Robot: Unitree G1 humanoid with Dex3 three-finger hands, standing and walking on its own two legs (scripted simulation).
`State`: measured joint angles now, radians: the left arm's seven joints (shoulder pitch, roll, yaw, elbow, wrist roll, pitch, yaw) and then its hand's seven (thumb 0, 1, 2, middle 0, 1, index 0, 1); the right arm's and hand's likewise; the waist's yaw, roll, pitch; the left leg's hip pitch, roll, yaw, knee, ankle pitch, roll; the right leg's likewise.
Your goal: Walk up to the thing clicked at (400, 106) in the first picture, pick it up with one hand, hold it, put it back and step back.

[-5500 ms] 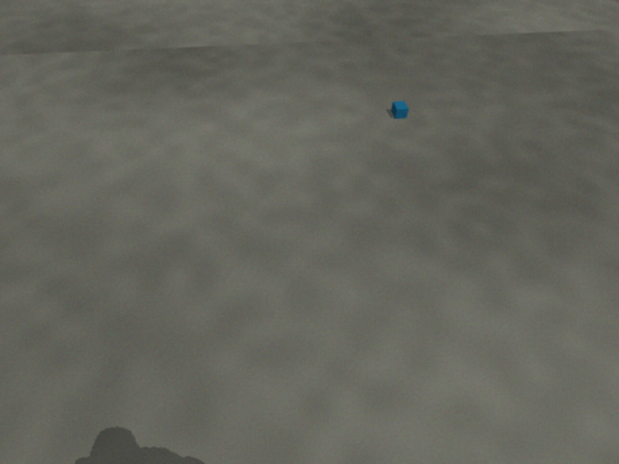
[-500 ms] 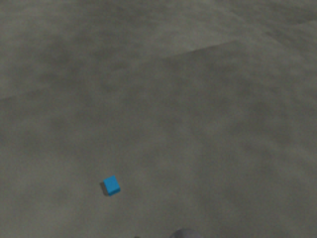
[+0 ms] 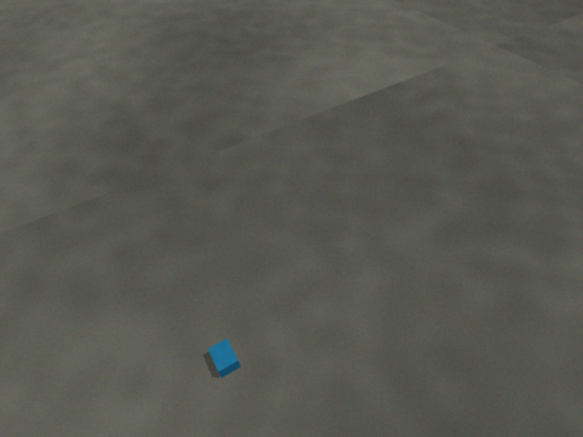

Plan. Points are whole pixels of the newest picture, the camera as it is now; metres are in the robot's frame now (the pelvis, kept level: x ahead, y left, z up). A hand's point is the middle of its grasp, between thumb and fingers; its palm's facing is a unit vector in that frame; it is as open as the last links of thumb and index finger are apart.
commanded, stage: walk up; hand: left
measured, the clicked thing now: (224, 357) +0.49 +0.26 -0.74
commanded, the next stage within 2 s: stand in 1.52 s
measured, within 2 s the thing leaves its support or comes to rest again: neither
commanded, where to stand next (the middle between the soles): +0.12 +0.00 m, yaw +2 degrees
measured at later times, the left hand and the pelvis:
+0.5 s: hand out of the picture +0.11 +0.26 -0.14, palm faces +0.00 -0.95 -0.32, open 7.4 cm; pelvis +0.03 +0.01 +0.02, yaw +1 degrees
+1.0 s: hand out of the picture +0.11 +0.26 -0.14, palm faces +0.02 -0.94 -0.33, open 7.4 cm; pelvis +0.04 +0.01 +0.02, yaw +2 degrees
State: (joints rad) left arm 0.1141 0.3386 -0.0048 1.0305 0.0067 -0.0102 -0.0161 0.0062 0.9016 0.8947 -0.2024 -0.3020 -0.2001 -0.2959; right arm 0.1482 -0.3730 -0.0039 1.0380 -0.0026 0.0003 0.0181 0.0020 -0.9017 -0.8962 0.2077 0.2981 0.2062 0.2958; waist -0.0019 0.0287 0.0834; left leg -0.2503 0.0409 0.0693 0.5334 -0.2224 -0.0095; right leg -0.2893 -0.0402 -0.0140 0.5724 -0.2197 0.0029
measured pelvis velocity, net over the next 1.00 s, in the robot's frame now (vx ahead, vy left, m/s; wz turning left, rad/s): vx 0.04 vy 0.01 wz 0.03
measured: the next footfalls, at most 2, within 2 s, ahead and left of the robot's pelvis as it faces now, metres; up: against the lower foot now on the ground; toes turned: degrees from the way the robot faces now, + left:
none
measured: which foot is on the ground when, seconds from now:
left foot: down 0.00-1.00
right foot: down 0.00-1.00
